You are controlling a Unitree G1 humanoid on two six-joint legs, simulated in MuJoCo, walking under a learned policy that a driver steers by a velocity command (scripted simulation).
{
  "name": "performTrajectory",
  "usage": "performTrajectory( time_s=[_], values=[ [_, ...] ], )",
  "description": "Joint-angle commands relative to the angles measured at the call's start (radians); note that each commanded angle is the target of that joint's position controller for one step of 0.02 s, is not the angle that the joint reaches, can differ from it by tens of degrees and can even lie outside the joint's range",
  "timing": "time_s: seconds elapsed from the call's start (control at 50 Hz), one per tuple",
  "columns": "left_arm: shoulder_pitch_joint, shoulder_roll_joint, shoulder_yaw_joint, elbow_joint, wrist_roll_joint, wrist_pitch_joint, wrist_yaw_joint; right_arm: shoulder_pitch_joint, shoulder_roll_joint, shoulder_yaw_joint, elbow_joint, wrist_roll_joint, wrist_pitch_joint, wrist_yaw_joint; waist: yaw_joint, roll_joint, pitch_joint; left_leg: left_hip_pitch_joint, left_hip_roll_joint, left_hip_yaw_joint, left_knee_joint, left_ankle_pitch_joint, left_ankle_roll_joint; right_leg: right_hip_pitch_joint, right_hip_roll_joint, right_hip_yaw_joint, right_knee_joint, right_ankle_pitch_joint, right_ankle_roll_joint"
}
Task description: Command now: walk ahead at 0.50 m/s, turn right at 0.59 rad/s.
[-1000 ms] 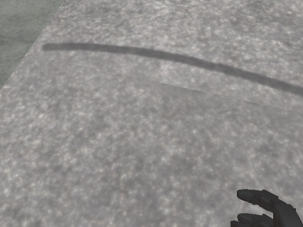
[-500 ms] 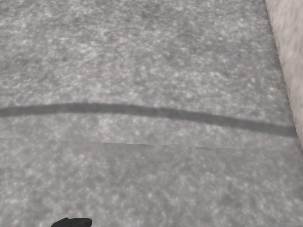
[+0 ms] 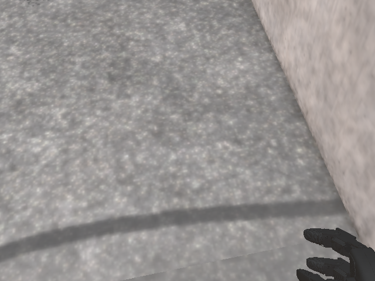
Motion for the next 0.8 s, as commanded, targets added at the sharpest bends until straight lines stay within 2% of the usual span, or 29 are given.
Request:
performTrajectory(
  time_s=[0.02, 0.04, 0.06, 0.08, 0.1, 0.12, 0.16, 0.2, 0.24, 0.3, 0.36, 0.38, 0.4, 0.42, 0.44, 0.46, 0.48, 0.5, 0.52, 0.54, 0.56, 0.58, 0.6, 0.62, 0.66, 0.68, 0.74, 0.76, 0.8],
  values=[
    [0.036, -0.015, -0.018, -0.156, -0.007, -0.032, -0.01, 0.422, -0.348, -0.124, 0.013, -0.031, -0.01, -0.014, -0.161, 0.288, -0.526, 1.07, 0.433, -0.747, -0.177, -0.319, 0.3, -0.613, 0.036, -0.04, 0.714, 0.154, 0.041],
    [0.053, 0.072, -0.003, -0.114, -0.025, -0.033, -0.018, 0.369, -0.231, -0.098, -0.013, -0.019, -0.005, -0.022, -0.169, 0.283, -0.457, 1.011, 0.479, -0.94, -0.31, -0.562, 0.313, -0.737, -0.017, -0.023, 0.914, -0.006, 0.056],
    [-0.052, 0.139, 0.018, -0.125, -0.026, -0.027, -0.024, 0.309, -0.175, -0.083, -0.011, -0.003, 0.004, -0.039, -0.173, 0.188, -0.242, 0.837, 0.444, -0.749, -0.312, -0.513, 0.269, -0.802, -0.056, -0.074, 1.009, 0.072, 0.066],
    [-0.121, 0.149, 0.018, -0.146, -0.003, -0.021, -0.023, 0.269, -0.143, -0.069, -0.005, -0.005, 0.012, -0.049, -0.154, 0.088, -0.143, 0.679, 0.403, -0.557, -0.299, -0.335, 0.235, -0.771, -0.103, -0.118, 1.011, 0.141, 0.067],
    [-0.155, 0.134, 0.021, -0.163, 0.013, -0.015, -0.028, 0.24, -0.12, -0.06, 0.011, -0.014, 0.013, -0.05, -0.118, 0.057, -0.067, 0.529, 0.345, -0.421, -0.315, -0.217, 0.208, -0.714, -0.13, -0.131, 0.969, 0.164, 0.063],
    [-0.135, 0.114, 0.023, -0.165, 0.004, -0.004, -0.033, 0.215, -0.101, -0.052, 0.019, -0.024, 0.008, -0.049, -0.077, 0.083, -0.033, 0.427, 0.304, -0.318, -0.336, -0.163, 0.182, -0.646, -0.156, -0.126, 0.943, 0.171, 0.061],
    [-0.109, 0.058, 0.007, -0.157, -0.019, 0.017, -0.039, 0.193, -0.105, -0.055, 0.038, -0.012, -0.001, -0.038, -0.051, 0.125, 0.011, 0.326, 0.27, -0.166, -0.38, -0.1, 0.173, -0.585, -0.167, -0.165, 0.888, 0.154, 0.072],
    [-0.153, 0.051, -0.001, -0.182, -0.013, 0.028, -0.036, 0.189, -0.151, -0.069, 0.056, -0.009, -0.005, -0.032, -0.048, 0.122, 0.041, 0.29, 0.27, -0.078, -0.414, -0.061, 0.188, -0.575, -0.181, -0.189, 0.752, 0.163, 0.093],
    [-0.188, 0.048, -0.013, -0.198, 0.003, 0.026, -0.041, 0.181, -0.202, -0.081, 0.057, -0.009, -0.005, -0.029, -0.053, 0.117, 0.017, 0.287, 0.27, -0.019, -0.418, -0.035, 0.193, -0.501, -0.202, -0.2, 0.579, 0.224, 0.098],
    [-0.23, 0.056, -0.022, -0.193, 0.002, 0.016, -0.059, 0.195, -0.262, -0.092, 0.061, -0.001, -0.001, -0.012, -0.075, 0.087, -0.005, 0.312, 0.28, 0.02, -0.422, -0.064, 0.195, -0.376, -0.175, -0.258, 0.375, 0.257, 0.085],
    [-0.229, 0.086, -0.013, -0.188, -0.001, 0.012, -0.065, 0.23, -0.282, -0.091, 0.083, 0.021, 0.021, -0.001, -0.059, 0.071, 0.026, 0.381, 0.323, 0.016, -0.363, -0.1, 0.188, -0.321, -0.137, -0.317, 0.218, 0.228, 0.045],
    [-0.159, 0.103, 0.001, -0.157, 0.003, 0.01, -0.061, 0.242, -0.269, -0.083, 0.092, 0.025, 0.03, 0.0, -0.021, 0.05, 0.005, 0.358, 0.309, 0.045, -0.261, -0.025, 0.175, -0.203, -0.09, -0.363, 0.168, 0.228, 0.029],
    [-0.025, 0.156, 0.033, -0.111, 0.008, 0.008, -0.052, 0.272, -0.215, -0.062, 0.101, 0.01, 0.039, 0.003, 0.03, 0.003, -0.063, 0.334, 0.247, 0.113, -0.03, 0.091, 0.143, -0.034, -0.047, -0.373, 0.132, 0.221, 0.003],
    [0.109, 0.258, 0.065, -0.088, 0.012, 0.006, -0.037, 0.249, -0.14, -0.032, 0.069, -0.02, 0.038, 0.004, 0.079, -0.184, -0.116, 0.134, 0.167, 0.181, 0.373, -0.03, 0.072, 0.146, -0.22, -0.069, 0.033, 0.18, -0.062],
    [0.093, 0.344, 0.062, -0.128, 0.011, 0.004, -0.036, 0.298, -0.073, -0.008, 0.012, -0.022, 0.016, 0.013, -0.001, -0.383, -0.223, -0.206, 0.031, 0.057, 0.69, -0.418, 0.024, 0.329, -0.422, 0.433, -0.105, 0.043, -0.228],
    [0.101, 0.262, 0.05, -0.126, 0.001, -0.013, -0.05, 0.191, -0.195, -0.033, 0.005, 0.028, 0.004, 0.022, 0.076, -0.195, -0.217, -0.351, 0.047, -0.056, 0.827, -0.374, 0.025, 0.304, -0.467, 0.549, -0.24, -0.203, -0.267],
    [0.074, 0.237, 0.039, -0.111, 0.01, -0.028, -0.053, 0.126, -0.201, -0.038, -0.021, 0.055, -0.002, 0.024, 0.06, -0.138, -0.101, -0.431, 0.092, -0.054, 0.862, -0.297, 0.047, 0.242, -0.443, 0.443, -0.235, -0.205, -0.236],
    [0.003, 0.202, 0.027, -0.111, 0.008, -0.036, -0.052, 0.119, -0.174, -0.027, -0.017, 0.043, 0.0, 0.017, 0.022, -0.084, -0.059, -0.41, 0.131, -0.052, 0.811, -0.19, 0.047, 0.157, -0.414, 0.308, -0.218, -0.064, -0.204],
    [-0.053, 0.17, 0.015, -0.104, 0.017, -0.044, -0.045, 0.14, -0.155, -0.026, -0.001, 0.017, 0.005, 0.012, -0.023, -0.064, -0.034, -0.339, 0.158, -0.072, 0.762, -0.098, 0.04, 0.059, -0.381, 0.199, -0.211, 0.114, -0.173],
    [-0.084, 0.142, 0.004, -0.098, 0.026, -0.052, -0.039, 0.171, -0.155, -0.03, 0.008, 0.015, 0.017, 0.015, -0.06, -0.064, -0.03, -0.282, 0.169, -0.086, 0.759, -0.048, 0.035, 0.0, -0.358, 0.114, -0.225, 0.224, -0.149],
    [-0.126, 0.134, 0.006, -0.076, 0.011, -0.026, -0.021, 0.177, -0.167, -0.036, 0.009, -0.01, 0.031, -0.005, -0.089, -0.159, 0.018, -0.202, 0.091, -0.022, 0.729, -0.164, 0.02, -0.069, -0.303, -0.096, -0.177, 0.674, -0.148],
    [-0.161, 0.117, -0.003, -0.072, 0.03, -0.021, -0.004, 0.168, -0.136, -0.033, -0.006, -0.017, 0.042, -0.014, -0.118, -0.114, 0.022, -0.121, 0.067, -0.012, 0.691, -0.156, 0.003, -0.161, -0.27, -0.208, -0.153, 0.969, -0.125],
    [-0.189, 0.129, 0.002, -0.072, 0.047, -0.019, 0.004, 0.172, -0.112, -0.024, -0.015, -0.015, 0.049, -0.021, -0.139, -0.094, 0.012, -0.067, 0.049, 0.016, 0.565, -0.109, -0.006, -0.2, -0.23, -0.294, -0.162, 0.999, -0.099],
    [-0.202, 0.147, 0.01, -0.066, 0.053, -0.017, 0.009, 0.162, -0.087, -0.015, -0.015, -0.017, 0.055, -0.024, -0.136, -0.086, -0.005, -0.006, 0.041, 0.05, 0.436, -0.036, -0.011, -0.218, -0.195, -0.356, -0.178, 0.929, -0.079],
    [-0.159, 0.163, 0.018, -0.044, 0.045, -0.013, 0.01, 0.138, -0.051, -0.003, -0.017, -0.018, 0.069, -0.02, -0.101, -0.093, -0.049, 0.051, 0.044, 0.062, 0.328, 0.032, -0.013, -0.177, -0.229, -0.355, -0.197, 0.825, -0.092],
    [-0.214, 0.195, 0.028, -0.075, 0.031, -0.016, 0.015, 0.13, -0.082, -0.011, -0.028, -0.016, 0.085, -0.006, -0.097, -0.056, 0.011, -0.009, 0.057, 0.027, 0.274, 0.014, -0.014, -0.12, -0.314, -0.284, -0.13, 1.115, -0.072],
    [-0.205, 0.235, 0.049, -0.051, 0.002, -0.003, 0.038, 0.172, -0.125, -0.034, -0.061, -0.027, 0.11, 0.027, -0.115, -0.077, -0.125, 0.041, 0.044, 0.024, 0.187, -0.002, 0.022, 0.038, -0.359, -0.31, -0.02, 1.197, -0.053],
    [-0.216, 0.236, 0.05, -0.05, 0.001, 0.002, 0.042, 0.169, -0.141, -0.043, -0.074, -0.028, 0.119, 0.029, -0.119, -0.091, -0.15, 0.087, 0.023, 0.043, 0.152, -0.01, 0.047, 0.049, -0.345, -0.326, 0.028, 1.218, -0.045],
    [-0.221, 0.198, 0.041, -0.055, 0.004, 0.003, 0.046, 0.252, -0.177, -0.069, -0.062, -0.028, 0.133, 0.016, -0.164, -0.069, -0.184, 0.285, -0.05, 0.054, -0.027, 0.13, 0.121, -0.01, -0.251, -0.371, 0.228, 1.229, 0.018]
  ],
)
Keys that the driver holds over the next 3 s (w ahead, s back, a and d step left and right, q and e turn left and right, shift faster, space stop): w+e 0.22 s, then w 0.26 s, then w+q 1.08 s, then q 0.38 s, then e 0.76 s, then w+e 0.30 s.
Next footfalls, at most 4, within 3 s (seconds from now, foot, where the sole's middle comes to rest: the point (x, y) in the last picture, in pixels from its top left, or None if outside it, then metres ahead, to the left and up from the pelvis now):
0.42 right None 0.29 -0.18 -0.73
0.80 left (231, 252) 0.54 -0.04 -0.70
1.18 right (293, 280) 0.46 -0.24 -0.71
1.62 left None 0.43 0.07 -0.71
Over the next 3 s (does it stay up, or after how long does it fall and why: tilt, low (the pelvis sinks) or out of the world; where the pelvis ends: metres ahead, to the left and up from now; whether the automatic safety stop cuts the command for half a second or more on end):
stays up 0.67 0.02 0.09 its command is cut before an obstacle after 0.6 s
